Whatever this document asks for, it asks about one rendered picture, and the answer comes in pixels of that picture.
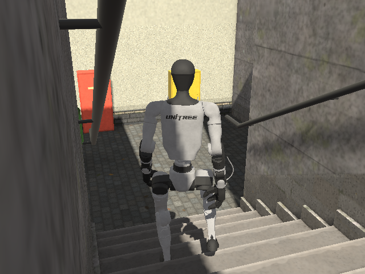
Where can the stairs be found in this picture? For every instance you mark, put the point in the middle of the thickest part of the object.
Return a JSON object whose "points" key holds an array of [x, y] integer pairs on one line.
{"points": [[248, 244]]}

